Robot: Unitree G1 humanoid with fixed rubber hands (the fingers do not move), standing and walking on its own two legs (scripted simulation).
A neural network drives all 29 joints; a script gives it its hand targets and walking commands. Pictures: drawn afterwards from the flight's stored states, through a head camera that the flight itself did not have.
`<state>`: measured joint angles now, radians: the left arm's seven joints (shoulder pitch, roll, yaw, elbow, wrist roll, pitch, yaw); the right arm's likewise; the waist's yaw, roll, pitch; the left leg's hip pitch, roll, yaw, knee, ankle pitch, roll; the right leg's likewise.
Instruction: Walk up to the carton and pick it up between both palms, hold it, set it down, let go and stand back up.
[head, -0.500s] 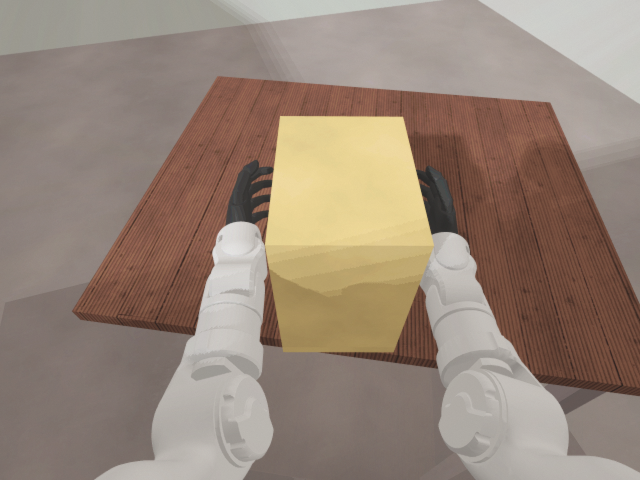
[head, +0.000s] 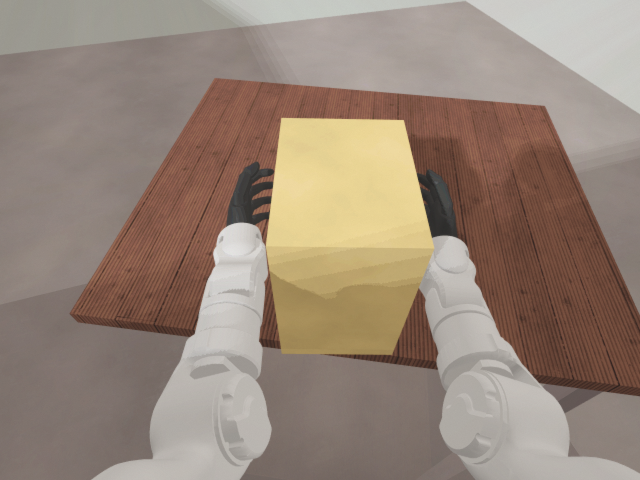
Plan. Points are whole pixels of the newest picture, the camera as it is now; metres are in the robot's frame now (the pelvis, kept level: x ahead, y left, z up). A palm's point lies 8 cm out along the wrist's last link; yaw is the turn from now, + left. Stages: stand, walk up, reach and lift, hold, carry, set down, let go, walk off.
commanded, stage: reach and lift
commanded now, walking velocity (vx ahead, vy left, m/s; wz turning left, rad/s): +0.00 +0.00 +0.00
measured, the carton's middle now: (339, 242) +0.41 -0.01 +0.05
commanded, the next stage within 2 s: none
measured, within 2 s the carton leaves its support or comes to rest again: leaves its support in 0.18 s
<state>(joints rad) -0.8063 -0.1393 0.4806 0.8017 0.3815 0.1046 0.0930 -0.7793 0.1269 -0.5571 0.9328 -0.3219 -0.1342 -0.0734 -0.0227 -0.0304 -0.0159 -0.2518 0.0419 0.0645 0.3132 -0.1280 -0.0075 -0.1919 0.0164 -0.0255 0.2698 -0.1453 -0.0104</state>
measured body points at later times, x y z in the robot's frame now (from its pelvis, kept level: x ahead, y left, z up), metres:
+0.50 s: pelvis -0.02 -0.02 +0.00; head +0.00 +0.01 +0.45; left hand +0.42 +0.11 +0.12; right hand +0.41 -0.15 +0.12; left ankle +0.02 +0.12 -0.75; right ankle -0.01 -0.11 -0.75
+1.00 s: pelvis -0.02 -0.01 -0.01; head -0.01 +0.02 +0.44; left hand +0.41 +0.13 +0.13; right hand +0.41 -0.13 +0.12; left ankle +0.02 +0.12 -0.75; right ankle -0.01 -0.11 -0.75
